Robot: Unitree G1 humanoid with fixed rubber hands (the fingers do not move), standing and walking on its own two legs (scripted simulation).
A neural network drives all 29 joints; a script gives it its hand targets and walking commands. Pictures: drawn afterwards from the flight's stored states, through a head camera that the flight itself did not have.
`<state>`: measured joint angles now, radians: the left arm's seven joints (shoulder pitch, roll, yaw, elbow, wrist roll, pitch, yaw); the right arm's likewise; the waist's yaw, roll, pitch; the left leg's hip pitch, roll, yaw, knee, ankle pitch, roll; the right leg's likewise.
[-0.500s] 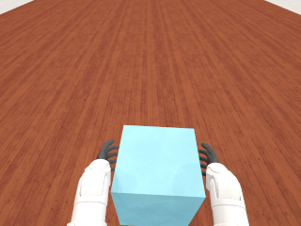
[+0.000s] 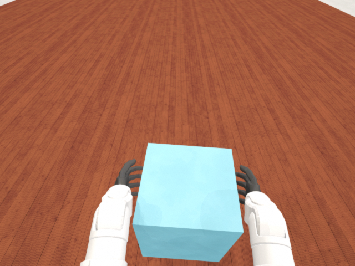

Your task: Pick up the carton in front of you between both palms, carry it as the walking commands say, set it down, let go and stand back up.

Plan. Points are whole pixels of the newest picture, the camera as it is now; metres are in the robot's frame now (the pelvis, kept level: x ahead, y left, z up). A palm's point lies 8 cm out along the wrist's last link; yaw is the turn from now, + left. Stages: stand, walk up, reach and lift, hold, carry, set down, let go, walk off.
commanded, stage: carry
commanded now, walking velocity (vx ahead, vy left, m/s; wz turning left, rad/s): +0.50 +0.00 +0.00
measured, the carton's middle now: (184, 205) +0.30 +0.00 -0.04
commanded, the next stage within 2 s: none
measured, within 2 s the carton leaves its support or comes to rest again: neither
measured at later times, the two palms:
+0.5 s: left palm (147, 132) +0.49 +0.12 +0.04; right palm (245, 139) +0.49 -0.18 +0.03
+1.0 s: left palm (148, 100) +0.65 +0.14 +0.05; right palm (232, 104) +0.65 -0.16 +0.04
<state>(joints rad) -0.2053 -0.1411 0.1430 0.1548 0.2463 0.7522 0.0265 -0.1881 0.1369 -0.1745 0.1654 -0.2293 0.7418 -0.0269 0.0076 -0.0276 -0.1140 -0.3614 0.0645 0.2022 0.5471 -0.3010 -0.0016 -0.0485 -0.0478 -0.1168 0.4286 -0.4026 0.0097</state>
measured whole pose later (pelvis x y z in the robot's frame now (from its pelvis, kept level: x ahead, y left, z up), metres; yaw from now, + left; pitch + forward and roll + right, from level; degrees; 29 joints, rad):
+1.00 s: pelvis +0.36 -0.02 +0.00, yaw +0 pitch +3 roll +1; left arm -0.21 -0.14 0.16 0.13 0.24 0.75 0.03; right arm -0.21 0.14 -0.17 0.15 -0.24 0.74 -0.03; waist 0.01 -0.02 -0.10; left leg -0.31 0.05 0.22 0.51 -0.24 0.04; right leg -0.14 -0.09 -0.19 0.49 -0.38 0.04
